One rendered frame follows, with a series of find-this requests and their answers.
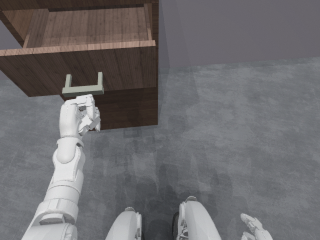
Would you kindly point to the robot right thigh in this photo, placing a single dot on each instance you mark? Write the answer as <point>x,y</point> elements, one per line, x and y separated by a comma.
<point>199,224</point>

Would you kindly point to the robot left thigh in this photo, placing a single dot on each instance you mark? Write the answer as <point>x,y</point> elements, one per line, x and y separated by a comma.
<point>127,226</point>

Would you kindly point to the handle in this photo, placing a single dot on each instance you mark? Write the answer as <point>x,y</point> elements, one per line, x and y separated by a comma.
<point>76,91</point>

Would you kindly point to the robot right hand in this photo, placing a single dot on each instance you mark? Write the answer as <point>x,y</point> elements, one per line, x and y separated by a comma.
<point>255,227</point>

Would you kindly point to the robot thigh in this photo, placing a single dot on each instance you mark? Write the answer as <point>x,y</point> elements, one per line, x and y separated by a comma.
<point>199,224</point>
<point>127,226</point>

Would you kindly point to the robot left forearm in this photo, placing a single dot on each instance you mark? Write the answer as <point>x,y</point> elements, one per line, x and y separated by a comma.
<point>60,204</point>

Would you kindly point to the cabinet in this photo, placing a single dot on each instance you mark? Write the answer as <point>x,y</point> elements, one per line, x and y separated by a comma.
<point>118,109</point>

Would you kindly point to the robot left hand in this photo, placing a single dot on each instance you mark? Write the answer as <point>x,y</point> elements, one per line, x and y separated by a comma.
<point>71,117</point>

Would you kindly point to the left robot upper arm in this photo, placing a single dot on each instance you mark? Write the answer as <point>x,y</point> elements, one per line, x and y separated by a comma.
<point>59,231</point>

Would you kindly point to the drawer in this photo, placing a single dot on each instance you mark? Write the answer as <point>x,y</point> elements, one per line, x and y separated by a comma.
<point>83,41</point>

